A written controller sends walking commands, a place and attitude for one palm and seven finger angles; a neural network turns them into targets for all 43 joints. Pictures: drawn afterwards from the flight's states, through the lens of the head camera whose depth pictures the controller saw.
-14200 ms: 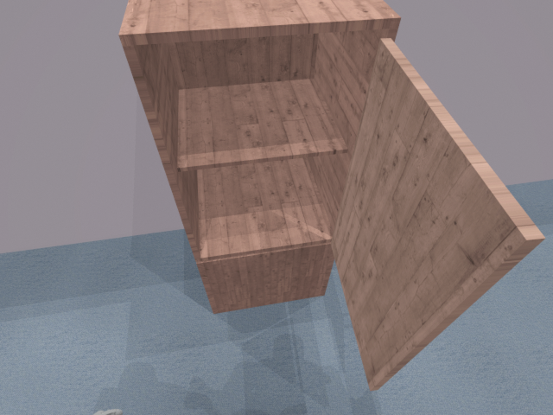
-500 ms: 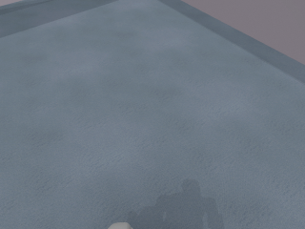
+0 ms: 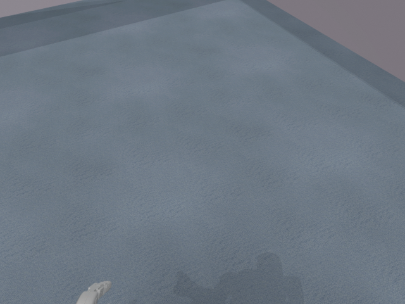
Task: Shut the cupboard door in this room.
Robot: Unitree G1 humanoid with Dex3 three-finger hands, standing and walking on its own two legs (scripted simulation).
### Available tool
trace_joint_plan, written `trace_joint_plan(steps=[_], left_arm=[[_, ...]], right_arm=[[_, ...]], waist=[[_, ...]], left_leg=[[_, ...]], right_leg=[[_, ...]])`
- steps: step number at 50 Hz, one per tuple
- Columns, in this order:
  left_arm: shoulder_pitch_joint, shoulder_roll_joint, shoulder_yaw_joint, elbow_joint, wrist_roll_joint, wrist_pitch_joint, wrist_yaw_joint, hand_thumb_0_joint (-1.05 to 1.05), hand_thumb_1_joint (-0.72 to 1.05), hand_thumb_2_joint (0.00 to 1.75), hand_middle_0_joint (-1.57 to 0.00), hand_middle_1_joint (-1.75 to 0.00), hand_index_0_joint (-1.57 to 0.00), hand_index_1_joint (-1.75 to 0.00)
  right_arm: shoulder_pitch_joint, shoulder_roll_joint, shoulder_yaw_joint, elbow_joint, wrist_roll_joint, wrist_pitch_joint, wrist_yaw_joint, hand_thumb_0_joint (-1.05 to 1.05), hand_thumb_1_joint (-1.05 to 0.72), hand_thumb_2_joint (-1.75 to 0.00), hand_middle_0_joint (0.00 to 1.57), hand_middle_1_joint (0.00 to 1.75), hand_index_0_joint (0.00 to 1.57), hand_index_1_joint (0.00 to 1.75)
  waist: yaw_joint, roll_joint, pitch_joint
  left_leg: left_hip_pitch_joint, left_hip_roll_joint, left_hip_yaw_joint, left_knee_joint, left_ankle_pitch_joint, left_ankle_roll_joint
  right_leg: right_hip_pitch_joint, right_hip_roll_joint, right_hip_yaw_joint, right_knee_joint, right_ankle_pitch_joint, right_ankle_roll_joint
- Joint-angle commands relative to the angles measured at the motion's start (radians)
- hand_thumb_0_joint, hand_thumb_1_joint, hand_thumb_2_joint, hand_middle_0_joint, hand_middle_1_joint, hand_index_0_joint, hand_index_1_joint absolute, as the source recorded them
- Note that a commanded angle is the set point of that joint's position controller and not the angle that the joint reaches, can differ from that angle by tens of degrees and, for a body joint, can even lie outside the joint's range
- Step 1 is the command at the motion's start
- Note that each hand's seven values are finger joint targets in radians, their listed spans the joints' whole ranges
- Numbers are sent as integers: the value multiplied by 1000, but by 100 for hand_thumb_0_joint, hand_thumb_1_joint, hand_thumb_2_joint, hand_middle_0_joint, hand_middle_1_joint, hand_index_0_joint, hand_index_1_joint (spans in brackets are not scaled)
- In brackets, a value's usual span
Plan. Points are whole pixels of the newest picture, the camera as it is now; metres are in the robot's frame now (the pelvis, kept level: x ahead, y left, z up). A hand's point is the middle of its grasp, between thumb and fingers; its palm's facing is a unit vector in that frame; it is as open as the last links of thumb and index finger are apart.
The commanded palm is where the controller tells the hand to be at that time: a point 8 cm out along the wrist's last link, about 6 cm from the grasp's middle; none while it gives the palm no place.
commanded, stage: turn or walk to find it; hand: left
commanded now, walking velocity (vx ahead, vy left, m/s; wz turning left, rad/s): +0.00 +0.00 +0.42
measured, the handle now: out of the picture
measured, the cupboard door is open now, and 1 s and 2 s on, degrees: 67 67 67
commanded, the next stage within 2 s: none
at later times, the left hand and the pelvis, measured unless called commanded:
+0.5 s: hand out of the picture -0.04 +0.21 -0.18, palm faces +0.28 -0.93 -0.25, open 7.4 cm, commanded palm none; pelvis -0.01 +0.00 -0.01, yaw +14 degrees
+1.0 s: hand out of the picture +0.02 +0.20 -0.15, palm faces +0.40 -0.87 -0.28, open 7.4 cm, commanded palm none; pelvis +0.00 -0.03 -0.01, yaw +25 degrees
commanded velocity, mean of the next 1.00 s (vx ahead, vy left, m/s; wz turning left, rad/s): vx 0.00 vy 0.00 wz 0.42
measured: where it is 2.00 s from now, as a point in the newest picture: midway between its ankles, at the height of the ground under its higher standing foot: outside the picture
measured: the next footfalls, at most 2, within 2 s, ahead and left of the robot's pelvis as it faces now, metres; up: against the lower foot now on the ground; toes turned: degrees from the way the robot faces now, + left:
right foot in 0.02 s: +0.02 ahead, -0.12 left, +0.00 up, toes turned -4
left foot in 0.50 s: -0.01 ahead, +0.12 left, +0.00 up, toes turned +19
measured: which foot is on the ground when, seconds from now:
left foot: down 0.00-0.02, up 0.04-0.48, down 0.50-0.94, up 0.96-1.00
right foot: up 0.00-0.00, down 0.02-0.50, up 0.52-0.92, down 0.94-1.00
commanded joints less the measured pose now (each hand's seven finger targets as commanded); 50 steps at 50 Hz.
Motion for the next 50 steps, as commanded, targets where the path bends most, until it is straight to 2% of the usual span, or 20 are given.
trace_joint_plan(steps=[1, 2, 3, 6, 8, 18, 21, 23, 24, 25, 26, 28, 31, 41, 45, 46, 47, 48, 49, 50], left_arm=[[184, 226, 52, -28, 22, -59, 22, 0, 90, 90, -20, -30, -20, -30], [187, 270, 57, -38, 20, -55, 25, 0, 90, 90, -20, -30, -20, -30], [153, 227, 47, -50, 16, -53, 27, 0, 90, 90, -20, -30, -20, -30], [28, 145, 31, -73, 11, -56, 26, 0, 90, 90, -20, -30, -20, -30], [64, 132, 26, -61, 12, -63, 22, 0, 90, 90, -20, -30, -20, -30], [180, 198, 47, -5, 28, -50, 23, 0, 90, 90, -20, -30, -20, -30], [158, 211, 52, 1, 26, -45, 21, 0, 90, 90, -20, -30, -20, -30], [126, 206, 52, -1, 13, -39, 19, 0, 90, 90, -20, -30, -20, -30], [138, 169, 47, -20, 4, -33, 15, 0, 90, 90, -20, -30, -20, -30], [120, 101, 23, -52, 1, -29, 10, 0, 90, 90, -20, -30, -20, -30], [85, 112, 22, -61, 9, -18, 16, 0, 90, 90, -20, -30, -20, -30], [37, 117, 30, -38, 12, -8, 13, 0, 90, 90, -20, -30, -20, -30], [76, 115, 28, -12, 14, -10, 1, 0, 90, 90, -20, -30, -20, -30], [14, 81, 18, -62, 8, -14, 4, 0, 90, 90, -20, -30, -20, -30], [109, 93, 23, -42, 0, -37, 7, 0, 90, 90, -20, -30, -20, -30], [153, 127, 32, -32, 6, -48, 11, 0, 90, 90, -20, -30, -20, -30], [179, 218, 50, -26, 22, -57, 21, 0, 90, 90, -20, -30, -20, -30], [187, 266, 57, -36, 21, -55, 24, 0, 90, 90, -20, -30, -20, -30], [151, 240, 49, -48, 18, -50, 26, 0, 90, 90, -20, -30, -20, -30], [84, 190, 50, -58, 15, -50, 34, 0, 90, 90, -20, -30, -20, -30]], right_arm=[[15, -85, -36, -98, 23, -22, 2, 0, -90, -90, 20, 30, 20, 30], [-17, -99, -39, -120, 16, -15, -3, 0, -90, -90, 20, 30, 20, 30], [-20, -113, -44, -110, 10, -4, -3, 0, -90, -90, 20, 30, 20, 30], [26, -112, -48, -48, 5, 12, 9, 0, -90, -90, 20, 30, 20, 30], [32, -102, -44, -36, 7, 14, 14, 0, -90, -90, 20, 30, 20, 30], [-103, -72, -16, -67, 19, 2, 17, 0, -90, -90, 20, 30, 20, 30], [-59, -79, -15, -66, 22, -8, 14, 0, -90, -90, 20, 30, 20, 30], [10, -110, -22, -49, 18, -20, 15, 0, -90, -90, 20, 30, 20, 30], [54, -196, -41, -49, 12, -30, 11, 0, -90, -90, 20, 30, 20, 30], [88, -279, -63, -49, 13, -30, 4, 0, -90, -90, 20, 30, 20, 30], [109, -290, -63, -33, 14, -20, 0, 0, -90, -90, 20, 30, 20, 30], [31, -233, -48, -47, 7, -24, -17, 0, -90, -90, 20, 30, 20, 30], [-38, -193, -29, -67, 8, -31, -19, 0, -90, -90, 20, 30, 20, 30], [13, -205, -46, -60, 1, -23, -11, 0, -90, -90, 20, 30, 20, 30], [-13, -200, -51, -69, 9, -19, -8, 0, -90, -90, 20, 30, 20, 30], [-10, -164, -50, -75, 15, -21, -4, 0, -90, -90, 20, 30, 20, 30], [3, -92, -37, -94, 22, -23, 2, 0, -90, -90, 20, 30, 20, 30], [-26, -95, -39, -117, 17, -16, -2, 0, -90, -90, 20, 30, 20, 30], [-22, -114, -46, -109, 13, -3, -1, 0, -90, -90, 20, 30, 20, 30], [-16, -109, -51, -91, 7, 10, 1, 0, -90, -90, 20, 30, 20, 30]], waist=[[77, -255, -188], [86, -327, -155], [69, -205, -117], [5, -197, -35], [11, -221, -40], [82, -225, -76], [58, -238, -107], [10, -164, -142], [-14, 35, -188], [-26, 294, -174], [-43, 209, -180], [-22, 213, -93], [19, 121, -69], [-5, 140, -97], [49, 112, -138], [66, 24, -163], [78, -238, -175], [91, -331, -146], [73, -214, -106], [44, -220, -67]], left_leg=[[-251, -1, -15, 242, -99, -16], [-284, -20, 8, 458, -376, -34], [-269, 6, -39, 592, -339, -29], [-294, 52, -6, 735, -172, -54], [-286, 47, 25, 714, -131, -68], [-152, 52, 137, 314, -202, -66], [-50, 45, 163, 148, -140, -50], [128, 49, 162, -78, 86, -33], [289, 184, -22, -136, 296, 28], [366, 403, -292, -157, 660, 149], [308, 457, -255, -148, 647, 222], [199, 356, -219, -180, 468, 198], [154, 276, -114, -168, 499, 160], [140, 251, -194, -147, 431, 174], [38, 194, -203, -34, 427, 114], [-46, 133, -162, 37, 265, 60], [-234, 8, -20, 220, -62, -10], [-281, -28, 15, 446, -369, -31], [-252, 4, -27, 592, -342, -22], [-275, 24, -43, 666, -281, -25]], right_leg=[[417, -308, 274, -364, 371, -96], [289, -467, 382, -364, 510, -216], [198, -432, 314, -364, 482, -252], [155, -293, 125, -342, 483, -192], [180, -257, 49, -324, 576, -175], [267, -314, -2, -263, 685, -219], [250, -323, -22, -207, 664, -195], [168, -286, -89, -84, 551, -126], [-1, -201, -134, 96, 325, -62], [-231, -77, -125, 291, -266, 2], [-220, -82, -34, 411, -321, -11], [-254, -94, 27, 479, -188, -9], [-218, -78, 30, 471, -75, 1], [-105, -16, 7, 161, -95, 5], [139, 14, -17, -198, 128, -4], [267, -53, 34, -314, 226, -15], [392, -290, 246, -354, 335, -90], [284, -462, 390, -371, 464, -213], [155, -446, 319, -382, 370, -255], [115, -398, 272, -407, 296, -238]])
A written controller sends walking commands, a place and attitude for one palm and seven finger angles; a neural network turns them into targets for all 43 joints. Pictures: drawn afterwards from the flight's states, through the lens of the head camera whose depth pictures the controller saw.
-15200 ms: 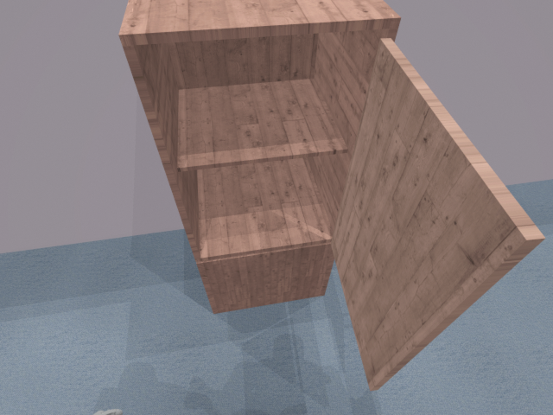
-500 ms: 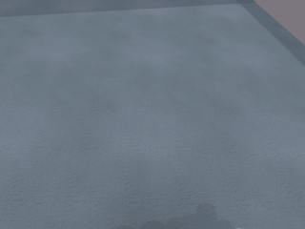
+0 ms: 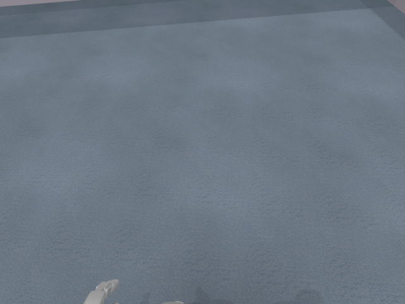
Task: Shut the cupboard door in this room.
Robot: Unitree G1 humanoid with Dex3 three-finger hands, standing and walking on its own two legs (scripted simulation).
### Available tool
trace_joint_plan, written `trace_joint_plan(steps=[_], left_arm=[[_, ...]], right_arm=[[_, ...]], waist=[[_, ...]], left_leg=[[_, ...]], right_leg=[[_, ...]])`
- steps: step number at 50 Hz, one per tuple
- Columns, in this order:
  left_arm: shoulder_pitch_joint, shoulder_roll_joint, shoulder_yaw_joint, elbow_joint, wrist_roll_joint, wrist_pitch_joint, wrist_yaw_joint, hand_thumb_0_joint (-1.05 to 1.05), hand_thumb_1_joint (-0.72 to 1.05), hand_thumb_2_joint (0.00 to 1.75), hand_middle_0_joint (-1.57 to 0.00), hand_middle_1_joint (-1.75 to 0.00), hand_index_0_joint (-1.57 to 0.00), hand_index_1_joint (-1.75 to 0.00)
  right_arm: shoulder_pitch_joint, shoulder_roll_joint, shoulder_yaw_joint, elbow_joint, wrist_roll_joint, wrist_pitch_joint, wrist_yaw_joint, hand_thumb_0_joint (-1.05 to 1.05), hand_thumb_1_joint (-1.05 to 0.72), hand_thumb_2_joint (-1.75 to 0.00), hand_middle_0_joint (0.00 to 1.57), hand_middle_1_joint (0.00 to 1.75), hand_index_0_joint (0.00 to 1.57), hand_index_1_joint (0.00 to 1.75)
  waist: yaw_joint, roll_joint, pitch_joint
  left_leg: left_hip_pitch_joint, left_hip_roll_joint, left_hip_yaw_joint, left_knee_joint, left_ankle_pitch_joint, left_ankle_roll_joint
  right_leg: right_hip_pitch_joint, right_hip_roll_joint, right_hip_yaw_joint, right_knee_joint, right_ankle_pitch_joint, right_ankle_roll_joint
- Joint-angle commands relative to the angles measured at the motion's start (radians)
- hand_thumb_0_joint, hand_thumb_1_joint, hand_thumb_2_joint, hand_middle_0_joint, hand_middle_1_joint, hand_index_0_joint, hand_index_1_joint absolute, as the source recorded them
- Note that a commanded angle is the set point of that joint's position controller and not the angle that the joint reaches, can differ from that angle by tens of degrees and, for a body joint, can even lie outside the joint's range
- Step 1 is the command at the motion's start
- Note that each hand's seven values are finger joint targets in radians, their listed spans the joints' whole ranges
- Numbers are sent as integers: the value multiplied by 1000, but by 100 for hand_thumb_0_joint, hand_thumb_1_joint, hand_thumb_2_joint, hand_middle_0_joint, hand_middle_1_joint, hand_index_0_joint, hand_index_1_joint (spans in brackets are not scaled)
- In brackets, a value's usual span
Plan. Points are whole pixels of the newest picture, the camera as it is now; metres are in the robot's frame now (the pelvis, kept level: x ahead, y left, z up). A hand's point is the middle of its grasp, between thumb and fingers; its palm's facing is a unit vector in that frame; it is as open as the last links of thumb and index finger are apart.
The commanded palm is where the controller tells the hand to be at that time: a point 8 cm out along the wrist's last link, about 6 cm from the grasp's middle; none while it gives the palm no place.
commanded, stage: turn or walk to find it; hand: left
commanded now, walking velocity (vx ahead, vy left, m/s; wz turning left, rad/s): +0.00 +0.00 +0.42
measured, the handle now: out of the picture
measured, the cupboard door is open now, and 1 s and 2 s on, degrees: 67 67 67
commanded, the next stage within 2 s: none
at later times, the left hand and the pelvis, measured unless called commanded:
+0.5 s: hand out of the picture -0.02 +0.25 -0.18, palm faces +0.27 -0.93 -0.24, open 7.4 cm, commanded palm none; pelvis -0.01 +0.04 +0.00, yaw +13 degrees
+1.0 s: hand out of the picture +0.03 +0.20 -0.13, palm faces +0.41 -0.87 -0.28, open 7.4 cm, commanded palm none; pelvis +0.00 -0.02 +0.01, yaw +26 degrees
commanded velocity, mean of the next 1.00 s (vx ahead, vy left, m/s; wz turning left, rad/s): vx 0.00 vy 0.00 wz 0.42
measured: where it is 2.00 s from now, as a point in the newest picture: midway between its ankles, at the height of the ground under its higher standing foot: outside the picture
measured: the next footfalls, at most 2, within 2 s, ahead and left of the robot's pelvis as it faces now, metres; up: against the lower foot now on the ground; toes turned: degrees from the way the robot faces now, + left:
left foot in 0.38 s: +0.01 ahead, +0.14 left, +0.00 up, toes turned +16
right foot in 0.88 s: +0.06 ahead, -0.10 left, +0.00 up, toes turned +18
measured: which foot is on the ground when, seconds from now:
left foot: up 0.00-0.36, down 0.38-0.88, up 0.90-1.00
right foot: down 0.00-0.38, up 0.40-0.86, down 0.88-1.00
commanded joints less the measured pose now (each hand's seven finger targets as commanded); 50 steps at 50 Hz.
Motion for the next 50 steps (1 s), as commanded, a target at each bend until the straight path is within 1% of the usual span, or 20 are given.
trace_joint_plan(steps=[1, 3, 5, 13, 15, 17, 18, 19, 20, 24, 27, 36, 40, 42, 43, 44, 45, 46, 48, 50], left_arm=[[32, 207, 60, -58, 3, -18, 26, 0, 90, 90, -20, -30, -20, -30], [23, 167, 45, -59, 3, -26, 20, 0, 90, 90, -20, -30, -20, -30], [55, 170, 46, -44, 7, -28, 20, 0, 90, 90, -20, -30, -20, -30], [157, 236, 67, 2, 18, -15, 17, 0, 90, 90, -20, -30, -20, -30], [136, 239, 68, 9, 17, -12, 17, 0, 90, 90, -20, -30, -20, -30], [108, 238, 69, 3, 5, -6, 15, 0, 90, 90, -20, -30, -20, -30], [111, 209, 65, -10, -5, -1, 12, 0, 90, 90, -20, -30, -20, -30], [113, 132, 46, -47, -11, 2, 6, 0, 90, 90, -20, -30, -20, -30], [57, 139, 35, -59, -1, 13, 13, 0, 90, 90, -20, -30, -20, -30], [32, 148, 48, -12, 1, 21, 3, 0, 90, 90, -20, -30, -20, -30], [59, 140, 47, -1, 2, 23, -3, 0, 90, 90, -20, -30, -20, -30], [-40, 115, 36, -58, -3, 21, 3, 0, 90, 90, -20, -30, -20, -30], [7, 110, 36, -52, -10, 10, 5, 0, 90, 90, -20, -30, -20, -30], [78, 120, 42, -33, -12, -1, 9, 0, 90, 90, -20, -30, -20, -30], [113, 157, 50, -27, -8, -12, 12, 0, 90, 90, -20, -30, -20, -30], [140, 245, 68, -23, 8, -21, 22, 0, 90, 90, -20, -30, -20, -30], [141, 289, 75, -34, 9, -19, 24, 0, 90, 90, -20, -30, -20, -30], [111, 262, 65, -46, 4, -13, 26, 0, 90, 90, -20, -30, -20, -30], [10, 198, 57, -61, -1, -18, 26, 0, 90, 90, -20, -30, -20, -30], [-3, 153, 45, -61, -2, -24, 22, 0, 90, 90, -20, -30, -20, -30]], right_arm=[[-23, -88, -29, -85, -4, -6, 6, 0, -90, -90, 20, 30, 20, 30], [4, -83, -25, -61, -4, -10, 14, 0, -90, -90, 20, 30, 20, 30], [-7, -72, -20, -58, 2, -10, 17, 0, -90, -90, 20, 30, 20, 30], [-113, -48, 3, -89, 11, -23, 17, 0, -90, -90, 20, 30, 20, 30], [-81, -53, 3, -84, 13, -29, 16, 0, -90, -90, 20, 30, 20, 30], [-14, -79, -4, -69, 9, -38, 16, 0, -90, -90, 20, 30, 20, 30], [34, -150, -20, -65, 5, -50, 15, 0, -90, -90, 20, 30, 20, 30], [80, -252, -45, -65, 1, -56, 7, 0, -90, -90, 20, 30, 20, 30], [115, -273, -46, -47, 9, -43, 2, 0, -90, -90, 20, 30, 20, 30], [-26, -170, -12, -74, -1, -50, -21, 0, -90, -90, 20, 30, 20, 30], [-27, -170, -10, -77, 2, -58, -20, 0, -90, -90, 20, 30, 20, 30], [37, -177, -24, -67, -7, -48, -13, 0, -90, -90, 20, 30, 20, 30], [10, -177, -31, -74, -8, -42, -10, 0, -90, -90, 20, 30, 20, 30], [-8, -163, -31, -79, -1, -40, -9, 0, -90, -90, 20, 30, 20, 30], [0, -132, -29, -83, 7, -42, -5, 0, -90, -90, 20, 30, 20, 30], [13, -63, -17, -100, 14, -44, 1, 0, -90, -90, 20, 30, 20, 30], [-9, -68, -22, -120, 9, -37, -3, 0, -90, -90, 20, 30, 20, 30], [-12, -85, -28, -114, 0, -24, -3, 0, -90, -90, 20, 30, 20, 30], [11, -90, -33, -62, -5, -5, 5, 0, -90, -90, 20, 30, 20, 30], [47, -77, -30, -42, -5, -7, 13, 0, -90, -90, 20, 30, 20, 30]], waist=[[24, -236, -33], [9, -227, -30], [21, -247, -42], [82, -283, -81], [61, -280, -95], [16, -214, -129], [-14, -36, -175], [-32, 272, -187], [-50, 204, -181], [2, 133, -63], [18, 62, -87], [-15, 90, -90], [9, 110, -110], [47, 73, -144], [61, -4, -168], [72, -260, -176], [83, -344, -136], [64, -236, -100], [16, -228, -21], [-5, -208, -17]], left_leg=[[-193, 54, -13, 462, -47, -21], [-193, 67, 26, 461, 24, -42], [-172, 68, 57, 390, 25, -54], [-37, 57, 160, 26, -23, -46], [31, 55, 175, -93, 30, -37], [197, 56, 179, -294, 233, -23], [358, 154, 47, -376, 431, 20], [480, 413, -281, -399, 844, 150], [410, 461, -244, -394, 890, 216], [265, 313, -138, -411, 741, 185], [271, 275, -102, -428, 697, 165], [260, 277, -217, -418, 627, 197], [187, 241, -243, -370, 660, 176], [111, 194, -231, -309, 577, 129], [30, 139, -189, -241, 437, 77], [-154, 17, -38, -57, 126, 6], [-188, -20, 18, 172, -164, -17], [-175, 13, -21, 316, -150, -13], [-190, 49, -19, 454, -34, -25], [-191, 65, 15, 468, 48, -40]], right_leg=[[67, -345, 261, -306, 267, -125], [103, -282, 129, -254, 435, -99], [148, -271, 71, -232, 539, -94], [218, -309, 34, -155, 693, -117], [206, -313, 18, -115, 668, -97], [123, -286, -40, -15, 541, -37], [-18, -224, -81, 150, 364, 19], [-278, -82, -97, 361, -234, 94], [-258, -77, 3, 477, -345, 85], [-275, -83, 78, 580, -130, 85], [-256, -67, 72, 554, -64, 97], [-202, -28, 71, 314, -117, 103], [-45, 19, 44, 102, -62, 87], [117, 19, 37, -122, 112, 79], [243, -51, 96, -232, 192, 66], [362, -289, 308, -279, 267, -11], [236, -467, 425, -302, 375, -130], [131, -445, 361, -301, 351, -166], [52, -339, 259, -319, 240, -121], [78, -275, 141, -280, 368, -94]])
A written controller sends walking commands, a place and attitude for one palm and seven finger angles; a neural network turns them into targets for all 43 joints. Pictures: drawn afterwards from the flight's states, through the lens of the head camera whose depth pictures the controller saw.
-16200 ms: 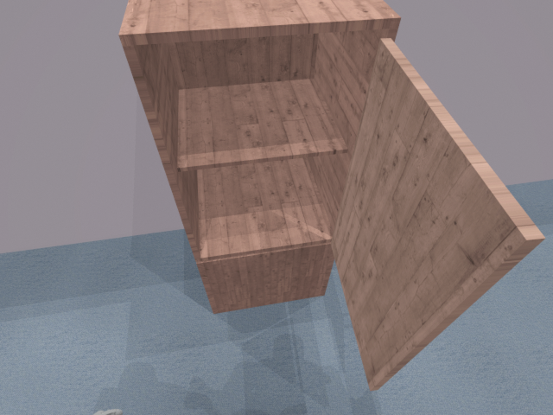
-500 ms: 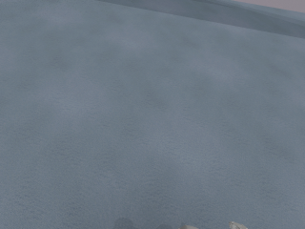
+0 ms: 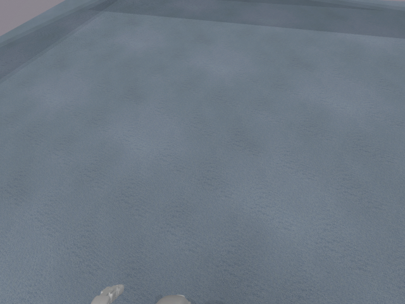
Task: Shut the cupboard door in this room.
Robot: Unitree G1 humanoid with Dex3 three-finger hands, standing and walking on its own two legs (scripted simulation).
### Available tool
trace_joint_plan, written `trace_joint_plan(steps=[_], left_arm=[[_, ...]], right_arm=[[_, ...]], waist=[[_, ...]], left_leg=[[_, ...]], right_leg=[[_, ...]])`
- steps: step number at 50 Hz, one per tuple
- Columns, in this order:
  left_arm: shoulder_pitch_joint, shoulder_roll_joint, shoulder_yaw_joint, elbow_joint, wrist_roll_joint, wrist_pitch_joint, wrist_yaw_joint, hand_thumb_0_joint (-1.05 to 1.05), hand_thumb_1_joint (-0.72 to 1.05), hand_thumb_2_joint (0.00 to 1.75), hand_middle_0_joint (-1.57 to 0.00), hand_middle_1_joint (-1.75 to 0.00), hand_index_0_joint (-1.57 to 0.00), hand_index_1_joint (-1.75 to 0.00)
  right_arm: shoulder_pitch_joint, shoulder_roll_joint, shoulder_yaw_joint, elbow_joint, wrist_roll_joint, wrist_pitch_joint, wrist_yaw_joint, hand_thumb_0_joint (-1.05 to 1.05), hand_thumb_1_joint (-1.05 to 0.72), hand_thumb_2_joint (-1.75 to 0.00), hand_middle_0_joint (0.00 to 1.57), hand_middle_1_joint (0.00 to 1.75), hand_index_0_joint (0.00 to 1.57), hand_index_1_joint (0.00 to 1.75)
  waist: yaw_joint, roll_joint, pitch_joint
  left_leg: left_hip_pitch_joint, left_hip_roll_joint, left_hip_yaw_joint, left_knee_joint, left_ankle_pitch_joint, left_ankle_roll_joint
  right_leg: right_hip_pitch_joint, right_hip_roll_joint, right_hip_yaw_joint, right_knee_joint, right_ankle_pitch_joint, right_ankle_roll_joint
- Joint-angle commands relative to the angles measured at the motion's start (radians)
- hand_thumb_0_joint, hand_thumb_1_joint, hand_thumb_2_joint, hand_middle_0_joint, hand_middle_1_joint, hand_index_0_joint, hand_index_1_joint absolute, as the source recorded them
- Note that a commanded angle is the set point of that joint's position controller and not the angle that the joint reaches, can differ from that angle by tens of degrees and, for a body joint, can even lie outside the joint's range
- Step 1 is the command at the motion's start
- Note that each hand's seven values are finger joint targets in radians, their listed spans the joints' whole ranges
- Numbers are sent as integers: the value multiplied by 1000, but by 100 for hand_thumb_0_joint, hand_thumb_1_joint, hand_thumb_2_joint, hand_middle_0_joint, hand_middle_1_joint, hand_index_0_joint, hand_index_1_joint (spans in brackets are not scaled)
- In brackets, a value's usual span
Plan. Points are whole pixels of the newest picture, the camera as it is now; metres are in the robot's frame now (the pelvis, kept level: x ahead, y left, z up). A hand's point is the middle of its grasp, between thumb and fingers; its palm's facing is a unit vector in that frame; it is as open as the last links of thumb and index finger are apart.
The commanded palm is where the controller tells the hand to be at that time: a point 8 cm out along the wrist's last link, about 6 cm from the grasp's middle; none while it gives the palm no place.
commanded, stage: turn or walk to find it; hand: left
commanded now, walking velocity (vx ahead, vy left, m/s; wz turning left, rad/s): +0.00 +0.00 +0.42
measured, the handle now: out of the picture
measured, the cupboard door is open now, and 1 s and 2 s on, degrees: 67 67 61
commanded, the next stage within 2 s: none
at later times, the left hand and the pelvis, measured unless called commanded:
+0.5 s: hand out of the picture -0.05 +0.25 -0.18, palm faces +0.29 -0.92 -0.26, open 7.4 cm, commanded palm none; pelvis -0.03 +0.03 +0.00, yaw +14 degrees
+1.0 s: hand out of the picture -0.03 +0.18 -0.14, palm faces +0.43 -0.86 -0.27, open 7.4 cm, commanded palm none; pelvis -0.03 -0.02 +0.00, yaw +26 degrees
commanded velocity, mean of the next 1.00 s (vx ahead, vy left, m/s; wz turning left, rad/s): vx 0.00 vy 0.00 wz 0.42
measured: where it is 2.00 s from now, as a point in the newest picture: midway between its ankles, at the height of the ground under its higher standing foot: outside the picture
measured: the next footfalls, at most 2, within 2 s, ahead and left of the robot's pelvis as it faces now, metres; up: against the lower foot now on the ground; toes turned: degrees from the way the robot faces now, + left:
left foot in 0.36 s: -0.02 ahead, +0.14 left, +0.00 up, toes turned +16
right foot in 0.80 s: +0.04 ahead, -0.10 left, +0.00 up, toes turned +16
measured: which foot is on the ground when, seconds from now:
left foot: up 0.00-0.34, down 0.36-0.82, up 0.84-1.00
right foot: down 0.00-0.38, up 0.40-0.78, down 0.80-1.00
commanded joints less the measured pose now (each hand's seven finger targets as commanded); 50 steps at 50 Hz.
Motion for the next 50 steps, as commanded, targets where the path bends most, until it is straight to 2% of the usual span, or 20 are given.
trace_joint_plan(steps=[1, 12, 16, 17, 18, 19, 20, 22, 24, 27, 34, 36, 38, 39, 40, 41, 42, 45, 47, 50], left_arm=[[8, 182, 49, -59, 3, -34, 14, 0, 90, 90, -20, -30, -20, -30], [156, 253, 73, 9, 22, -22, 12, 0, 90, 90, -20, -30, -20, -30], [118, 270, 77, 17, 12, -14, 8, 0, 90, 90, -20, -30, -20, -30], [110, 255, 75, 9, 3, -9, 7, 0, 90, 90, -20, -30, -20, -30], [125, 202, 69, -13, -5, -2, 2, 0, 90, 90, -20, -30, -20, -30], [81, 152, 44, -46, -1, 5, 2, 0, 90, 90, -20, -30, -20, -30], [49, 179, 45, -48, 4, 14, 5, 0, 90, 90, -20, -30, -20, -30], [22, 178, 56, -18, 7, 21, 1, 0, 90, 90, -20, -30, -20, -30], [49, 181, 57, -3, 5, 20, -7, 0, 90, 90, -20, -30, -20, -30], [70, 173, 54, 3, 6, 21, -11, 0, 90, 90, -20, -30, -20, -30], [9, 143, 45, -43, 0, 15, -6, 0, 90, 90, -20, -30, -20, -30], [28, 141, 45, -43, -4, 8, -6, 0, 90, 90, -20, -30, -20, -30], [101, 148, 50, -26, -7, -4, -4, 0, 90, 90, -20, -30, -20, -30], [138, 177, 57, -18, -4, -14, 0, 0, 90, 90, -20, -30, -20, -30], [174, 260, 73, -14, 12, -26, 7, 0, 90, 90, -20, -30, -20, -30], [175, 326, 87, -23, 17, -26, 12, 0, 90, 90, -20, -30, -20, -30], [148, 306, 79, -34, 11, -20, 15, 0, 90, 90, -20, -30, -20, -30], [-4, 210, 61, -66, 3, -23, 16, 0, 90, 90, -20, -30, -20, -30], [18, 190, 52, -61, 6, -32, 12, 0, 90, 90, -20, -30, -20, -30], [74, 200, 56, -35, 10, -31, 14, 0, 90, 90, -20, -30, -20, -30]], right_arm=[[11, -57, -9, -62, 2, -22, 13, 0, -90, -90, 20, 30, 20, 30], [-145, -34, 19, -106, 17, -35, 13, 0, -90, -90, 20, 30, 20, 30], [-71, -55, 19, -95, 18, -50, 10, 0, -90, -90, 20, 30, 20, 30], [-30, -91, 10, -89, 16, -59, 12, 0, -90, -90, 20, 30, 20, 30], [5, -195, -13, -93, 8, -70, 6, 0, -90, -90, 20, 30, 20, 30], [39, -263, -29, -85, 13, -62, -3, 0, -90, -90, 20, 30, 20, 30], [39, -251, -23, -76, 11, -52, -3, 0, -90, -90, 20, 30, 20, 30], [-39, -192, -7, -87, 5, -60, -21, 0, -90, -90, 20, 30, 20, 30], [-95, -163, 8, -104, 6, -62, -20, 0, -90, -90, 20, 30, 20, 30], [-96, -168, 4, -110, 9, -65, -17, 0, -90, -90, 20, 30, 20, 30], [-61, -172, -9, -106, -1, -55, -10, 0, -90, -90, 20, 30, 20, 30], [-64, -170, -12, -108, -2, -53, -9, 0, -90, -90, 20, 30, 20, 30], [-80, -164, -14, -117, 4, -51, -9, 0, -90, -90, 20, 30, 20, 30], [-80, -137, -13, -120, 11, -53, -6, 0, -90, -90, 20, 30, 20, 30], [-66, -73, -4, -132, 20, -53, 1, 0, -90, -90, 20, 30, 20, 30], [-100, -46, -1, -165, 15, -51, -2, 0, -90, -90, 20, 30, 20, 30], [-103, -84, -10, -160, 9, -40, -2, 0, -90, -90, 20, 30, 20, 30], [-34, -79, -17, -90, 1, -21, 11, 0, -90, -90, 20, 30, 20, 30], [-18, -66, -10, -72, 3, -22, 15, 0, -90, -90, 20, 30, 20, 30], [-52, -58, -6, -75, 7, -20, 16, 0, -90, -90, 20, 30, 20, 30]], waist=[[18, -224, -17], [98, -276, -78], [49, -246, -127], [19, -162, -155], [1, 102, -185], [-17, 253, -154], [-20, 130, -135], [2, 161, -61], [33, 112, -34], [41, 70, -61], [15, 115, -60], [23, 127, -71], [63, 92, -112], [81, 26, -134], [97, -202, -159], [110, -385, -104], [99, -270, -87], [19, -229, -19], [22, -232, -27], [50, -247, -27]], left_leg=[[-102, 73, 11, 189, 76, -33], [35, 74, 121, -231, -24, -34], [238, 57, 164, -523, 179, -14], [364, 88, 125, -643, 320, 3], [516, 299, -157, -693, 571, 89], [518, 458, -309, -704, 883, 211], [447, 473, -222, -685, 767, 243], [377, 366, -206, -703, 683, 212], [324, 303, -135, -702, 668, 186], [327, 273, -108, -714, 585, 178], [280, 276, -209, -692, 512, 200], [247, 257, -235, -664, 558, 191], [199, 217, -225, -590, 551, 154], [129, 168, -193, -528, 445, 107], [-36, 59, -80, -349, 194, 39], [-134, -15, 14, -116, -146, 0], [-90, 25, -38, 44, -141, 9], [-103, 71, -25, 201, 28, -9], [-95, 70, 12, 183, 75, -29], [-75, 80, 45, 99, 63, -43]], right_leg=[[67, -255, 131, -230, 427, -63], [187, -311, 78, -142, 624, -109], [130, -293, 4, -27, 559, -39], [45, -265, -33, 74, 460, 7], [-179, -142, -81, 272, 111, 83], [-332, -61, -34, 433, -346, 123], [-294, -84, 34, 530, -318, 104], [-343, -82, 90, 590, -194, 111], [-309, -70, 92, 601, -110, 114], [-283, -54, 81, 552, -70, 126], [-183, -11, 66, 275, -124, 123], [-105, 17, 56, 170, -102, 115], [37, 27, 43, -39, 56, 111], [155, -12, 74, -163, 146, 103], [292, -221, 268, -253, 192, 46], [211, -436, 461, -277, 317, -78], [76, -441, 411, -279, 273, -134], [15, -295, 226, -266, 231, -71], [60, -253, 130, -232, 373, -59], [99, -267, 94, -225, 417, -68]])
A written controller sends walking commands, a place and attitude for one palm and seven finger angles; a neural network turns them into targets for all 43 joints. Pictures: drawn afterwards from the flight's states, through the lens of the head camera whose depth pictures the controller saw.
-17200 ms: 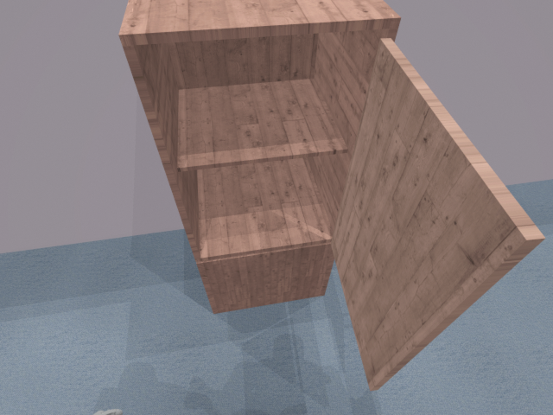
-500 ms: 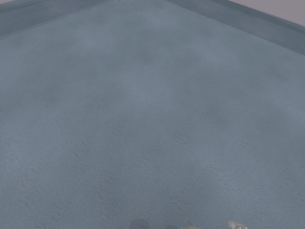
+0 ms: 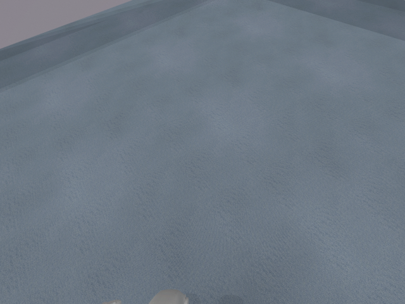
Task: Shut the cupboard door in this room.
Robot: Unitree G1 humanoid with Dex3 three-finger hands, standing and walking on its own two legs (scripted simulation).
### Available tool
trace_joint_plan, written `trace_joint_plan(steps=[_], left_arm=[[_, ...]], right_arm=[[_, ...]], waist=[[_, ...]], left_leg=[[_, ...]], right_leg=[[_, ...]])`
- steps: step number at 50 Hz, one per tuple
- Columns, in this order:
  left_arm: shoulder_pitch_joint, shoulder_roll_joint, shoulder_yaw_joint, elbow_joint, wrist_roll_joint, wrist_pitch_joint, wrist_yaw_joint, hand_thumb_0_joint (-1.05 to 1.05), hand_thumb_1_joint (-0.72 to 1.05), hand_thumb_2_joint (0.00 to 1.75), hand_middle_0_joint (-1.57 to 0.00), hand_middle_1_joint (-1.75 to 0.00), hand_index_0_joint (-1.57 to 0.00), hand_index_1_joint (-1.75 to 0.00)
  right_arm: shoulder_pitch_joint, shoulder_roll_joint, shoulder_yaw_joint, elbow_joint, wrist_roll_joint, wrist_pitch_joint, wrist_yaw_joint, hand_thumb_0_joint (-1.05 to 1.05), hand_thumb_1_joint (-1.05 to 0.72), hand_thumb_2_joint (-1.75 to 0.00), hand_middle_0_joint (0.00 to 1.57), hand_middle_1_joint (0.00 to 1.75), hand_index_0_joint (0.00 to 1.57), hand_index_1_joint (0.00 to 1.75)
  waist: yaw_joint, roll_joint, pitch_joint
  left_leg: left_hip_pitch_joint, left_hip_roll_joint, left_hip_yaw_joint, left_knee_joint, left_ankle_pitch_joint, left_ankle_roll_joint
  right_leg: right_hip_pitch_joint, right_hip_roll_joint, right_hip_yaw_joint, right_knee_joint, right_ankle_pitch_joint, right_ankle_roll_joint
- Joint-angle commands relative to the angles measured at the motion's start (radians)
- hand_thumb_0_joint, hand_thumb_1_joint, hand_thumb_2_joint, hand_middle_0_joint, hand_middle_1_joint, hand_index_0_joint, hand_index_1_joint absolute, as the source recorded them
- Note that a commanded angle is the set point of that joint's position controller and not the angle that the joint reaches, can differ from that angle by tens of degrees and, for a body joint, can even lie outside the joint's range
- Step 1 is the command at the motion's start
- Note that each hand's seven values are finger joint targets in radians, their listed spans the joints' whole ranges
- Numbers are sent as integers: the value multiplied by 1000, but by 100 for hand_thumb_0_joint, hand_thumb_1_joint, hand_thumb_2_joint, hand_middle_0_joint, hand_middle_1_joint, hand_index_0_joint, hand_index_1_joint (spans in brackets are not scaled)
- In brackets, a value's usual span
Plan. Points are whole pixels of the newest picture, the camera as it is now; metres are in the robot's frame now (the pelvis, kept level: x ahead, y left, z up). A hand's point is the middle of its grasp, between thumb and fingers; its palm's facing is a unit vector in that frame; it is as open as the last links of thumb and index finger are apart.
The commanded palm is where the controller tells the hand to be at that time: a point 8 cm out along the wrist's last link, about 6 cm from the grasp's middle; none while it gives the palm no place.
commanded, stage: turn or walk to find it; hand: left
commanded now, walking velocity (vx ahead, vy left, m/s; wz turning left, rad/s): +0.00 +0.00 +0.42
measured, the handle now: out of the picture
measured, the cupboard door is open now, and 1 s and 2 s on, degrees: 67 61 45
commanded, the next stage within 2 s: none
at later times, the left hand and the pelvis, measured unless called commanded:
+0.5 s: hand out of the picture -0.01 +0.27 -0.17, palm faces +0.26 -0.93 -0.24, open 7.4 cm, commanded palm none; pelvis -0.02 +0.04 +0.00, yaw +12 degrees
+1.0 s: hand out of the picture -0.01 +0.19 -0.15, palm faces +0.41 -0.87 -0.26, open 7.4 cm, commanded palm none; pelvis -0.02 -0.02 +0.00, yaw +25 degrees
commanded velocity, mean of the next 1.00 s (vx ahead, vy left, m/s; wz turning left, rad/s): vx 0.00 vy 0.00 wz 0.42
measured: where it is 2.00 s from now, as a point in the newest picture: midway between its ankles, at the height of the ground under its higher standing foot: outside the picture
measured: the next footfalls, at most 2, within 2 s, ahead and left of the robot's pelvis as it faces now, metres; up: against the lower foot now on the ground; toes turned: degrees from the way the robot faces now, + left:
left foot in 0.26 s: +0.00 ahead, +0.15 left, +0.00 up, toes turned +13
right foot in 0.72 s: +0.04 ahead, -0.09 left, +0.00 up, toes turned +13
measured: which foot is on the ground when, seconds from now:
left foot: up 0.00-0.24, down 0.26-0.74, up 0.76-1.00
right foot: down 0.00-0.26, up 0.28-0.70, down 0.72-1.00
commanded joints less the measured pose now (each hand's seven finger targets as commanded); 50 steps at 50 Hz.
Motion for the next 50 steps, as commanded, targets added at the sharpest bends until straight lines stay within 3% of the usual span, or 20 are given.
trace_joint_plan(steps=[1, 7, 11, 12, 13, 14, 15, 17, 20, 26, 30, 34, 35, 36, 37, 38, 39, 41, 45, 50], left_arm=[[47, 213, 56, -51, 9, -30, 15, 0, 90, 90, -20, -30, -20, -30], [105, 264, 72, -17, 18, -20, 12, 0, 90, 90, -20, -30, -20, -30], [53, 268, 76, -14, 7, -12, 10, 0, 90, 90, -20, -30, -20, -30], [54, 249, 72, -20, -3, -5, 7, 0, 90, 90, -20, -30, -20, -30], [66, 188, 62, -49, -10, 2, 2, 0, 90, 90, -20, -30, -20, -30], [8, 151, 41, -75, -3, 9, 3, 0, 90, 90, -20, -30, -20, -30], [-25, 173, 43, -75, 0, 16, 5, 0, 90, 90, -20, -30, -20, -30], [-44, 176, 53, -43, 1, 23, 1, 0, 90, 90, -20, -30, -20, -30], [-3, 174, 53, -17, 2, 19, -11, 0, 90, 90, -20, -30, -20, -30], [-44, 159, 46, -45, 0, 22, -7, 0, 90, 90, -20, -30, -20, -30], [-67, 144, 40, -69, -5, 13, -6, 0, 90, 90, -20, -30, -20, -30], [40, 151, 46, -44, -12, -6, -1, 0, 90, 90, -20, -30, -20, -30], [83, 192, 53, -33, -7, -17, 2, 0, 90, 90, -20, -30, -20, -30], [111, 277, 72, -28, 9, -28, 12, 0, 90, 90, -20, -30, -20, -30], [115, 326, 79, -37, 10, -26, 15, 0, 90, 90, -20, -30, -20, -30], [85, 297, 71, -48, 5, -22, 18, 0, 90, 90, -20, -30, -20, -30], [17, 260, 65, -51, 2, -27, 22, 0, 90, 90, -20, -30, -20, -30], [-64, 213, 52, -71, -1, -23, 18, 0, 90, 90, -20, -30, -20, -30], [-4, 204, 49, -48, 5, -31, 16, 0, 90, 90, -20, -30, -20, -30], [65, 240, 60, -17, 13, -26, 13, 0, 90, 90, -20, -30, -20, -30]], right_arm=[[-40, -41, 0, -80, 7, -23, 6, 0, -90, -90, 20, 30, 20, 30], [-116, -19, 20, -104, 17, -41, 4, 0, -90, -90, 20, 30, 20, 30], [-22, -41, 17, -85, 17, -56, 1, 0, -90, -90, 20, 30, 20, 30], [9, -86, 8, -81, 16, -65, 2, 0, -90, -90, 20, 30, 20, 30], [43, -188, -16, -87, 8, -74, -4, 0, -90, -90, 20, 30, 20, 30], [83, -242, -29, -73, 12, -64, -13, 0, -90, -90, 20, 30, 20, 30], [73, -222, -22, -70, 10, -59, -17, 0, -90, -90, 20, 30, 20, 30], [-7, -170, -5, -81, 4, -65, -32, 0, -90, -90, 20, 30, 20, 30], [-53, -143, 9, -98, 9, -72, -31, 0, -90, -90, 20, 30, 20, 30], [-8, -148, -1, -92, 5, -68, -26, 0, -90, -90, 20, 30, 20, 30], [-1, -155, -8, -92, 0, -61, -23, 0, -90, -90, 20, 30, 20, 30], [-37, -146, -12, -105, 6, -58, -21, 0, -90, -90, 20, 30, 20, 30], [-37, -117, -10, -109, 14, -59, -17, 0, -90, -90, 20, 30, 20, 30], [-23, -43, 2, -126, 21, -61, -10, 0, -90, -90, 20, 30, 20, 30], [-56, -42, 0, -152, 15, -55, -14, 0, -90, -90, 20, 30, 20, 30], [-61, -64, -6, -145, 9, -44, -14, 0, -90, -90, 20, 30, 20, 30], [-30, -70, -8, -111, 5, -33, -12, 0, -90, -90, 20, 30, 20, 30], [3, -66, -11, -74, 2, -24, -2, 0, -90, -90, 20, 30, 20, 30], [-9, -47, -1, -65, 7, -24, 4, 0, -90, -90, 20, 30, 20, 30], [-87, -33, 11, -83, 12, -29, 3, 0, -90, -90, 20, 30, 20, 30]], waist=[[49, -235, -46], [94, -265, -84], [33, -221, -138], [9, -112, -162], [-8, 175, -182], [-33, 251, -163], [-30, 138, -133], [-7, 181, -74], [26, 83, -67], [4, 84, -74], [-5, 122, -91], [52, 98, -143], [71, 18, -163], [83, -245, -181], [96, -349, -142], [80, -238, -101], [47, -279, -78], [9, -222, -30], [31, -236, -42], [73, -248, -60]], left_leg=[[-39, 36, 29, -65, -9, -24], [73, 23, 103, -361, -81, -11], [280, 18, 131, -660, 137, 9], [415, 58, 74, -763, 279, 29], [551, 289, -240, -806, 570, 131], [526, 417, -327, -821, 808, 242], [469, 417, -257, -809, 730, 262], [395, 314, -219, -818, 644, 231], [367, 241, -139, -820, 612, 196], [376, 239, -197, -837, 490, 218], [357, 232, -246, -792, 554, 225], [252, 169, -252, -688, 553, 170], [172, 112, -216, -620, 418, 117], [-18, -10, -71, -436, 100, 46], [-77, -55, -22, -215, -221, 22], [-60, -19, -70, -72, -202, 28], [-72, 2, -89, 6, -141, 25], [-66, 27, -46, 81, -33, 9], [-51, 34, 9, -3, -3, -19], [3, 37, 61, -200, -63, -24]], right_leg=[[97, -246, 130, -188, 409, -82], [154, -283, 115, -111, 576, -112], [88, -266, 43, 14, 487, -37], [-17, -224, 4, 126, 376, 13], [-259, -88, -43, 326, -17, 92], [-348, -34, 23, 480, -369, 112], [-330, -56, 86, 564, -323, 98], [-356, -55, 132, 625, -208, 103], [-326, -36, 126, 631, -101, 111], [-305, -17, 128, 480, -111, 126], [-215, 20, 111, 298, -153, 118], [32, 51, 87, -44, 61, 104], [157, -6, 138, -164, 159, 93], [298, -243, 344, -211, 256, 21], [192, -423, 486, -223, 393, -103], [84, -406, 420, -222, 367, -145], [39, -354, 372, -245, 291, -129], [19, -265, 244, -217, 283, -87], [90, -238, 134, -180, 452, -78], [149, -269, 121, -148, 547, -104]])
